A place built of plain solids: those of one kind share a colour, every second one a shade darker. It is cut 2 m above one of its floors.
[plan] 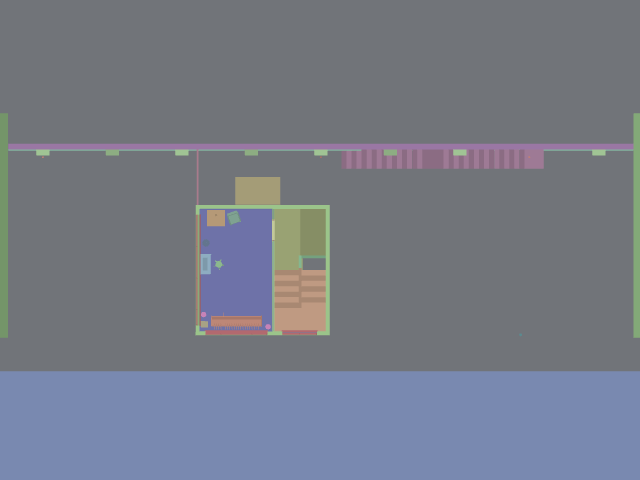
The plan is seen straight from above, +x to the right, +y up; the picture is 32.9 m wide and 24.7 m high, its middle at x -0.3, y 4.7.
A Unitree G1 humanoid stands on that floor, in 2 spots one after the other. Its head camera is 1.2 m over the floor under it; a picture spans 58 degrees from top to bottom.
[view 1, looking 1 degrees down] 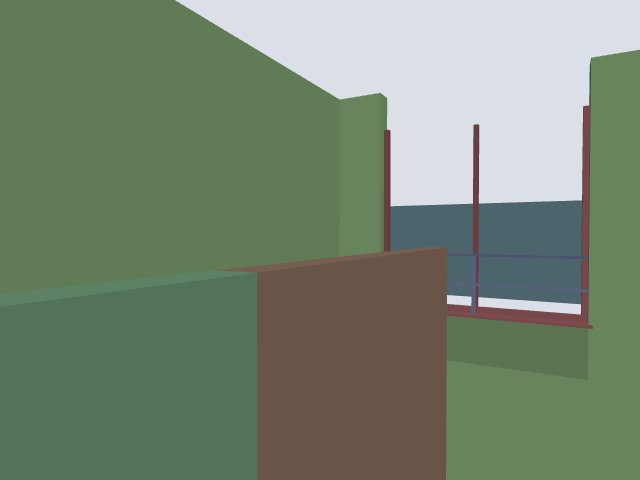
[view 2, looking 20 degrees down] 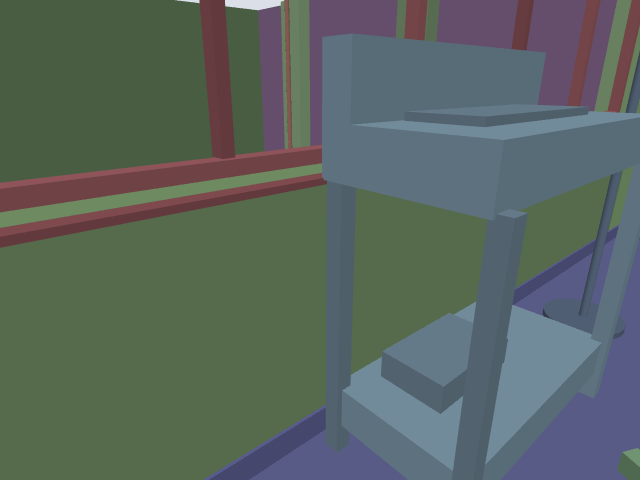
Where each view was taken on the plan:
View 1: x -2.04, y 4.11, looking -61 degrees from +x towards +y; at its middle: wall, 4.21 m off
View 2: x -5.55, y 2.15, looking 139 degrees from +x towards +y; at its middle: wall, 1.34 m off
